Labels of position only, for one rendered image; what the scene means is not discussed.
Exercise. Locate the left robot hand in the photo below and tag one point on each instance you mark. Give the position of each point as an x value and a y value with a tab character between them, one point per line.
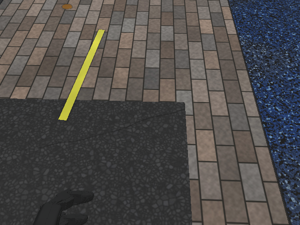
50	213

